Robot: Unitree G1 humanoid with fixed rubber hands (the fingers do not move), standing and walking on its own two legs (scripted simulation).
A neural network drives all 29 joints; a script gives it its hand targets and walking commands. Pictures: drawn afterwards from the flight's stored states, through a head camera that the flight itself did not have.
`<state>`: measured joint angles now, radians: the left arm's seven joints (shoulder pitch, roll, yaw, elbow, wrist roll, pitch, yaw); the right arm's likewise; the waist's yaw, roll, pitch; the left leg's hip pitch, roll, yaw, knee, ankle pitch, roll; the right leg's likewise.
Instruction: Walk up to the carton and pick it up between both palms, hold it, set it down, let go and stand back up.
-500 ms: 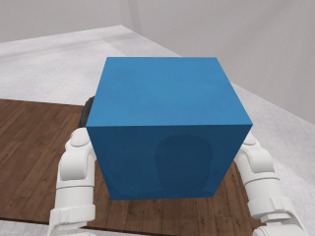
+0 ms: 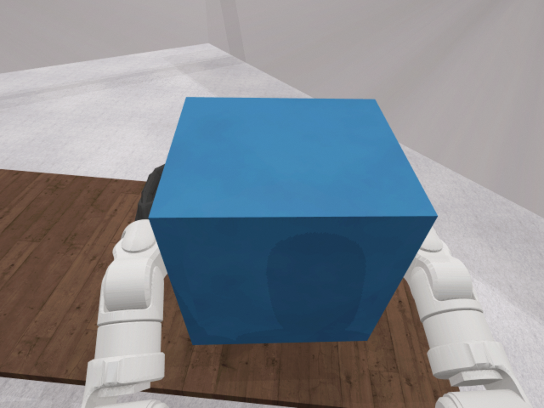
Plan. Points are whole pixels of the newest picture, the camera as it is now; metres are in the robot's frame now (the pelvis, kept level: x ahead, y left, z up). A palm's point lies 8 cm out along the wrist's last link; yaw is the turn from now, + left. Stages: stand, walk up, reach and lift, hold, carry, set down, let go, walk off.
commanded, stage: hold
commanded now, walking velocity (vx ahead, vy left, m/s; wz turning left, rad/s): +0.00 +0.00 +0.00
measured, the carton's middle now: (281, 225) +0.36 +0.00 +0.14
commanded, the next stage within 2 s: none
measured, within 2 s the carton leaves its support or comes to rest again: neither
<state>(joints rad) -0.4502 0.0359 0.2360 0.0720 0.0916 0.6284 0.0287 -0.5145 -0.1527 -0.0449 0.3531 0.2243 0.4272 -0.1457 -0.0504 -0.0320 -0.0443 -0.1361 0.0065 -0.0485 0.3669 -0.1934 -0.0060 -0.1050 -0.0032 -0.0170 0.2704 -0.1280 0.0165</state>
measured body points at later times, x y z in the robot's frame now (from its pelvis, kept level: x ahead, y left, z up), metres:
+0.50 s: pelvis +0.00 +0.00 +0.00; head -0.03 +0.02 +0.45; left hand +0.37 +0.18 +0.15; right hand +0.37 -0.18 +0.15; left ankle +0.00 +0.12 -0.75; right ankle +0.01 -0.13 -0.75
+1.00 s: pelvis +0.01 +0.00 +0.00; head -0.02 +0.02 +0.45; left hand +0.37 +0.18 +0.15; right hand +0.37 -0.18 +0.15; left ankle +0.00 +0.12 -0.75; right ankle +0.01 -0.13 -0.75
